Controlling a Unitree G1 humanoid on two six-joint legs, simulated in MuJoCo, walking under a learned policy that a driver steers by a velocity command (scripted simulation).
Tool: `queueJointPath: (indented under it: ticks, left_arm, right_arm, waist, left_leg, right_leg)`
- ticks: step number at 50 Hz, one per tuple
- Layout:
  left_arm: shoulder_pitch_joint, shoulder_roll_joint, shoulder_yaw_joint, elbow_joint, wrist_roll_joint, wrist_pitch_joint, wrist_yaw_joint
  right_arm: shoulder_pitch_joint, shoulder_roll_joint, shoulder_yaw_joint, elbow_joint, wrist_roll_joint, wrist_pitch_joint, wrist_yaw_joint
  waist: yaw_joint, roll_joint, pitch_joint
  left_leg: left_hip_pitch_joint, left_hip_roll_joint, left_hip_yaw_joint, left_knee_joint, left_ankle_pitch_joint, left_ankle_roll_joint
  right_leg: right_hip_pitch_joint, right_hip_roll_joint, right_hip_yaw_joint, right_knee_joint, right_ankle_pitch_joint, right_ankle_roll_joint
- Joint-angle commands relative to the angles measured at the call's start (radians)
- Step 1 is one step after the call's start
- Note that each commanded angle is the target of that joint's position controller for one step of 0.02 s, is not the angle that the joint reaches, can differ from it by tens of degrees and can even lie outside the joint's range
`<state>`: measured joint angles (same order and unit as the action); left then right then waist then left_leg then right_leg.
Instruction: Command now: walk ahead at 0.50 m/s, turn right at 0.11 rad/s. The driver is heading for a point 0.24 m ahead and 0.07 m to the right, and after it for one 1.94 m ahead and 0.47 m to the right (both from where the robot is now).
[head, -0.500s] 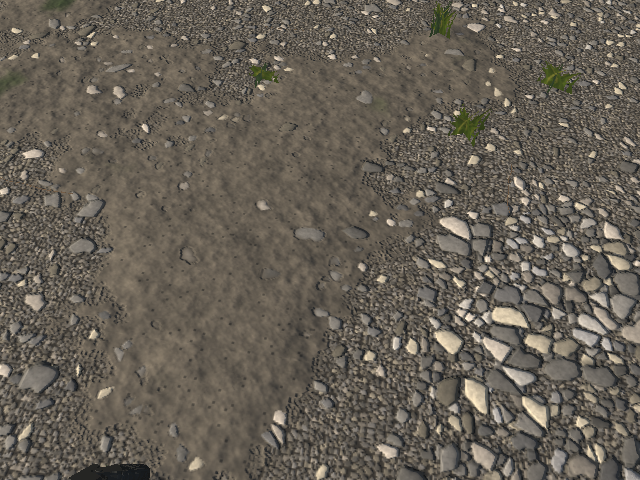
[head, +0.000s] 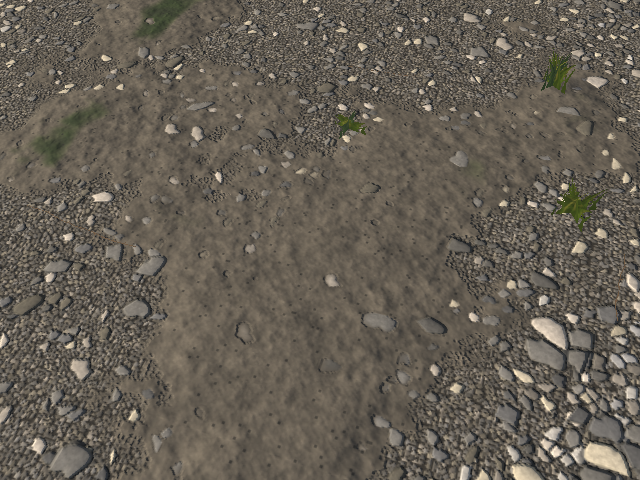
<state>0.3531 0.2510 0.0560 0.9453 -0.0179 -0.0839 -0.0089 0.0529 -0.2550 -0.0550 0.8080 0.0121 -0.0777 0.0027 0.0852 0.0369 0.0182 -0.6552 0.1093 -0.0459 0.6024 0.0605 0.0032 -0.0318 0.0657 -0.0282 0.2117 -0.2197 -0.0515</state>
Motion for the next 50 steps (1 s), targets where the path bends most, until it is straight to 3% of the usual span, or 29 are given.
queueJointPath:
  ticks: [1, 4, 5, 6, 7, 8, 9, 10, 11, 13, 15, 17, 21, 25, 28, 30, 31, 32, 33, 34, 35, 36, 37, 38, 39, 40, 42, 44, 50]
  left_arm:
    - [0.045, 0.156, 0.032, -0.021, -0.009, 0.002, 0.008]
    - [0.030, 0.188, 0.044, -0.020, -0.010, 0.018, 0.017]
    - [0.014, 0.185, 0.042, -0.024, -0.010, 0.020, 0.018]
    - [0.004, 0.153, 0.030, -0.037, 0.000, 0.018, 0.017]
    - [0.040, 0.072, 0.006, -0.067, 0.012, 0.008, 0.015]
    - [0.127, 0.022, -0.012, -0.068, -0.003, -0.008, 0.014]
    - [0.057, 0.133, 0.019, -0.066, -0.028, -0.010, 0.015]
    - [-0.015, 0.156, 0.028, -0.091, -0.034, -0.008, 0.018]
    - [-0.045, 0.145, 0.030, -0.095, -0.024, -0.002, 0.022]
    - [-0.022, 0.102, 0.036, -0.094, -0.017, 0.023, 0.021]
    - [-0.025, 0.069, 0.035, -0.106, -0.018, 0.046, 0.020]
    - [-0.058, 0.070, 0.040, -0.129, -0.011, 0.058, 0.021]
    - [-0.149, 0.059, 0.036, -0.164, -0.005, 0.052, 0.001]
    - [-0.295, 0.044, 0.021, -0.223, 0.000, 0.049, -0.026]
    - [-0.351, 0.057, 0.020, -0.266, -0.002, 0.053, -0.042]
    - [-0.328, 0.083, 0.031, -0.282, -0.002, 0.056, -0.048]
    - [-0.272, 0.105, 0.044, -0.275, -0.003, 0.059, -0.047]
    - [-0.143, 0.141, 0.067, -0.245, -0.007, 0.059, -0.044]
    - [0.029, 0.209, 0.104, -0.194, -0.008, 0.063, -0.029]
    - [0.081, 0.330, 0.128, -0.177, -0.013, 0.065, -0.009]
    - [0.090, 0.310, 0.107, -0.211, -0.003, 0.048, -0.015]
    - [0.083, 0.228, 0.083, -0.194, 0.007, 0.035, -0.025]
    - [0.025, 0.201, 0.074, -0.196, 0.005, 0.025, -0.025]
    - [-0.061, 0.161, 0.061, -0.209, 0.004, 0.022, -0.023]
    - [-0.118, 0.124, 0.048, -0.221, 0.015, 0.019, -0.021]
    - [-0.136, 0.111, 0.043, -0.226, 0.023, 0.015, -0.019]
    - [-0.124, 0.126, 0.045, -0.214, 0.017, 0.004, -0.013]
    - [-0.089, 0.146, 0.050, -0.195, 0.014, -0.003, -0.002]
    - [-0.014, 0.153, 0.046, -0.146, 0.010, 0.002, 0.016]
  right_arm:
    - [-0.137, -0.057, -0.005, -0.101, 0.007, -0.022, 0.017]
    - [-0.086, -0.103, -0.019, -0.096, 0.006, -0.039, 0.025]
    - [0.006, -0.132, -0.034, -0.069, 0.004, -0.043, 0.021]
    - [0.168, -0.185, -0.057, -0.027, -0.008, -0.047, 0.012]
    - [0.321, -0.270, -0.078, -0.007, -0.027, -0.045, 0.003]
    - [0.363, -0.265, -0.076, 0.008, -0.018, -0.031, 0.008]
    - [0.336, -0.175, -0.053, 0.004, -0.013, -0.027, 0.006]
    - [0.262, -0.143, -0.040, -0.005, -0.007, -0.027, 0.003]
    - [0.190, -0.117, -0.031, -0.009, -0.012, -0.029, 0.005]
    - [0.111, -0.081, -0.023, -0.004, -0.024, -0.036, 0.009]
    - [0.092, -0.087, -0.028, 0.007, -0.025, -0.045, 0.008]
    - [0.105, -0.105, -0.036, 0.023, -0.029, -0.049, 0.000]
    - [0.135, -0.135, -0.044, 0.046, -0.030, -0.041, -0.018]
    - [0.193, -0.173, -0.056, 0.065, -0.015, -0.024, -0.026]
    - [0.226, -0.196, -0.066, 0.080, 0.002, -0.003, -0.026]
    - [0.210, -0.222, -0.075, 0.075, 0.011, 0.010, -0.027]
    - [0.198, -0.237, -0.079, 0.071, 0.016, 0.017, -0.029]
    - [0.178, -0.240, -0.079, 0.066, 0.021, 0.026, -0.029]
    - [0.197, -0.214, -0.066, 0.066, 0.012, 0.024, -0.030]
    - [0.267, -0.087, -0.026, 0.025, -0.034, 0.007, -0.019]
    - [0.261, -0.080, -0.011, 0.010, -0.011, -0.037, -0.004]
    - [0.146, -0.157, -0.033, 0.000, 0.040, -0.059, 0.006]
    - [0.111, -0.150, -0.030, -0.010, 0.043, -0.069, 0.005]
    - [0.106, -0.147, -0.032, 0.007, 0.020, -0.067, -0.005]
    - [0.123, -0.153, -0.039, 0.019, 0.006, -0.055, -0.009]
    - [0.148, -0.148, -0.041, 0.029, 0.004, -0.040, -0.007]
    - [0.161, -0.122, -0.038, 0.037, -0.003, -0.016, -0.008]
    - [0.104, -0.107, -0.033, 0.018, -0.012, -0.006, -0.011]
    - [-0.064, -0.075, -0.017, -0.024, -0.003, -0.018, 0.007]
  waist:
    - [-0.002, -0.097, 0.044]
    - [-0.057, -0.121, 0.015]
    - [-0.110, -0.117, -0.035]
    - [-0.179, -0.095, -0.152]
    - [-0.210, 0.057, -0.312]
    - [-0.189, 0.271, -0.444]
    - [-0.206, 0.161, -0.330]
    - [-0.189, 0.118, -0.195]
    - [-0.156, 0.065, -0.126]
    - [-0.093, 0.093, -0.052]
    - [-0.071, 0.082, -0.024]
    - [-0.066, 0.050, -0.007]
    - [-0.086, 0.025, 0.018]
    - [-0.141, -0.001, 0.064]
    - [-0.149, 0.007, 0.081]
    - [-0.115, 0.034, 0.047]
    - [-0.078, 0.052, 0.002]
    - [0.000, 0.042, -0.065]
    - [0.073, -0.005, -0.158]
    - [0.010, -0.270, -0.226]
    - [0.003, -0.257, -0.400]
    - [0.044, -0.133, -0.304]
    - [0.016, -0.119, -0.196]
    - [-0.026, -0.065, -0.128]
    - [-0.064, -0.080, -0.095]
    - [-0.087, -0.097, -0.090]
    - [-0.103, -0.085, -0.077]
    - [-0.092, -0.075, -0.042]
    - [-0.029, -0.101, 0.017]
  left_leg:
    - [0.048, -0.039, 0.016, -0.080, -0.004, 0.008]
    - [0.171, -0.064, 0.014, -0.144, -0.105, 0.031]
    - [0.313, -0.082, 0.031, -0.173, -0.118, 0.051]
    - [0.570, -0.037, 0.000, -0.130, -0.085, 0.089]
    - [0.954, 0.194, -0.264, -0.099, -0.082, 0.182]
    - [1.102, 0.337, -0.596, -0.213, -0.254, 0.266]
    - [1.007, 0.296, -0.549, -0.257, -0.378, 0.230]
    - [0.859, 0.269, -0.414, -0.293, -0.368, 0.194]
    - [0.723, 0.232, -0.324, -0.335, -0.324, 0.179]
    - [0.546, 0.178, -0.177, -0.412, -0.244, 0.163]
    - [0.488, 0.167, -0.082, -0.457, -0.169, 0.171]
    - [0.489, 0.168, -0.011, -0.474, -0.102, 0.179]
    - [0.526, 0.148, 0.120, -0.483, -0.037, 0.162]
    - [0.605, 0.172, 0.191, -0.476, -0.032, 0.153]
    - [0.712, 0.204, 0.217, -0.419, 0.040, 0.136]
    - [0.746, 0.208, 0.248, -0.315, 0.312, 0.115]
    - [0.750, 0.201, 0.264, -0.215, 0.489, 0.103]
    - [0.719, 0.171, 0.293, -0.036, 0.591, 0.080]
    - [0.556, 0.129, 0.304, 0.212, 0.463, 0.041]
    - [0.128, -0.001, 0.290, 0.588, -0.307, -0.021]
    - [-0.056, -0.125, 0.046, 0.776, -0.672, -0.028]
    - [-0.155, -0.073, -0.014, 0.806, -0.592, -0.006]
    - [-0.166, -0.026, -0.002, 0.747, -0.505, 0.016]
    - [-0.108, 0.022, 0.001, 0.673, -0.430, 0.017]
    - [-0.030, 0.049, -0.006, 0.612, -0.383, 0.016]
    - [0.029, 0.061, -0.010, 0.585, -0.351, 0.014]
    - [0.048, 0.060, 0.001, 0.517, -0.303, -0.004]
    - [-0.008, 0.057, 0.006, 0.416, -0.217, -0.026]
    - [-0.015, 0.004, 0.032, 0.056, 0.079, -0.027]
  right_leg:
    - [-0.018, -0.280, 0.161, -0.025, 0.252, -0.145]
    - [0.023, -0.310, 0.211, 0.067, 0.316, -0.121]
    - [0.004, -0.278, 0.193, 0.160, 0.421, -0.102]
    - [-0.096, -0.217, 0.155, 0.355, 0.422, -0.072]
    - [-0.420, -0.096, 0.073, 0.712, 0.141, -0.009]
    - [-0.646, -0.029, 0.102, 0.945, -0.385, 0.017]
    - [-0.729, -0.084, 0.163, 1.050, -0.355, 0.013]
    - [-0.761, -0.123, 0.137, 1.056, -0.261, 0.007]
    - [-0.722, -0.160, 0.124, 1.025, -0.180, 0.011]
    - [-0.624, -0.206, 0.128, 0.968, -0.092, 0.014]
    - [-0.614, -0.215, 0.121, 0.950, -0.042, 0.023]
    - [-0.657, -0.219, 0.133, 0.902, 0.035, 0.033]
    - [-0.668, -0.208, 0.108, 0.692, 0.223, 0.040]
    - [-0.666, -0.193, 0.036, 0.526, 0.255, 0.025]
    - [-0.681, -0.177, 0.000, 0.465, 0.152, -0.005]
    - [-0.593, -0.128, -0.052, 0.447, 0.050, -0.040]
    - [-0.501, -0.086, -0.086, 0.445, 0.002, -0.062]
    - [-0.328, -0.034, -0.115, 0.389, 0.028, -0.092]
    - [-0.031, -0.019, -0.061, 0.341, 0.085, -0.131]
    - [0.311, -0.285, 0.393, 0.307, 0.065, -0.263]
    - [0.442, -0.433, 0.840, 0.110, -0.081, -0.387]
    - [0.392, -0.412, 0.719, 0.065, -0.042, -0.318]
    - [0.256, -0.378, 0.566, 0.079, 0.029, -0.275]
    - [0.103, -0.334, 0.441, 0.078, 0.123, -0.238]
    - [-0.013, -0.298, 0.359, 0.058, 0.210, -0.219]
    - [-0.075, -0.277, 0.321, 0.030, 0.239, -0.211]
    - [-0.119, -0.263, 0.262, -0.012, 0.311, -0.214]
    - [-0.116, -0.257, 0.218, -0.039, 0.367, -0.211]
    - [-0.071, -0.225, 0.132, -0.070, 0.266, -0.155]
